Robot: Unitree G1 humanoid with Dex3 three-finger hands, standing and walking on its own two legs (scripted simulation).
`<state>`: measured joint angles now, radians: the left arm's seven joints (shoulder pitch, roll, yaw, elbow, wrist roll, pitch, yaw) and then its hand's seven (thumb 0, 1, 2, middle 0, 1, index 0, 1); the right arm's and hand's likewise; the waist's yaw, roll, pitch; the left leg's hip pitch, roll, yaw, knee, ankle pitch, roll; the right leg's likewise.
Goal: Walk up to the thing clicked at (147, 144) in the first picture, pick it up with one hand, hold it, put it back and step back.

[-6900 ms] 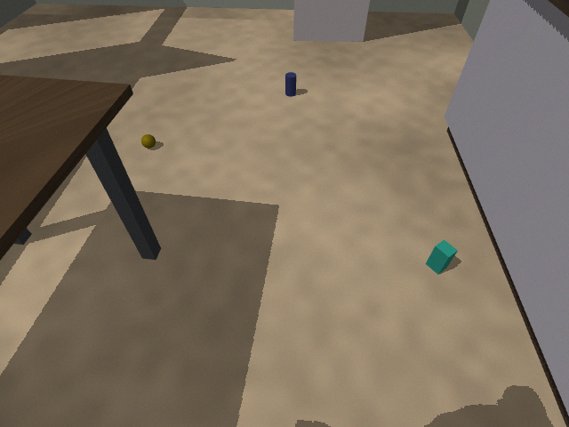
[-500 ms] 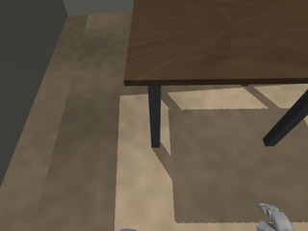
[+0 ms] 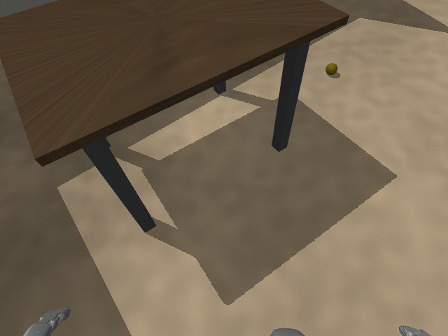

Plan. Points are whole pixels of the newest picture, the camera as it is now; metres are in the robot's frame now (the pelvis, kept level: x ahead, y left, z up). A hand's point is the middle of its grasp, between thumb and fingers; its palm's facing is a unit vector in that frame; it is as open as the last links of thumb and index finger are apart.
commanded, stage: walk up
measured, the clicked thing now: (331, 69) +1.71 -0.76 -0.72
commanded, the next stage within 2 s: stand in 2.00 s
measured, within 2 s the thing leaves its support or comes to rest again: neither
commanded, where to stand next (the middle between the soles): +0.08 -0.01 m, yaw -53 degrees
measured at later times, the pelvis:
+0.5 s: pelvis +0.03 +0.04 +0.00, yaw -25 degrees
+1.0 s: pelvis +0.01 +0.03 -0.01, yaw -41 degrees
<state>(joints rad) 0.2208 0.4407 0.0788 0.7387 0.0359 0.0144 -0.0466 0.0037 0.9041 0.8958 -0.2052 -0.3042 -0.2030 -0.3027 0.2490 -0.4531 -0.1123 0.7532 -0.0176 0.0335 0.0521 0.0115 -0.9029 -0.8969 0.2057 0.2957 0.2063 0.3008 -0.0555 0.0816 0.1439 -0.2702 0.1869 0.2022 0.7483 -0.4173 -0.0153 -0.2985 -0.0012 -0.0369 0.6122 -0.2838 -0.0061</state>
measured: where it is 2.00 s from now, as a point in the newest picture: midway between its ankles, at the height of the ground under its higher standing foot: outside the picture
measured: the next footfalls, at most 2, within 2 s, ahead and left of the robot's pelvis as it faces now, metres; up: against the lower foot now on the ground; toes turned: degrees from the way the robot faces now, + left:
left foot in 0.34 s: +0.15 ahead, +0.12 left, +0.00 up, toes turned -20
right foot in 0.70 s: -0.01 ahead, -0.11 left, +0.00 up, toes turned -33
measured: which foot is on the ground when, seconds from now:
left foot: up 0.00-0.32, down 0.34-0.72, up 0.74-1.00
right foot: down 0.00-0.34, up 0.36-0.68, down 0.70-1.00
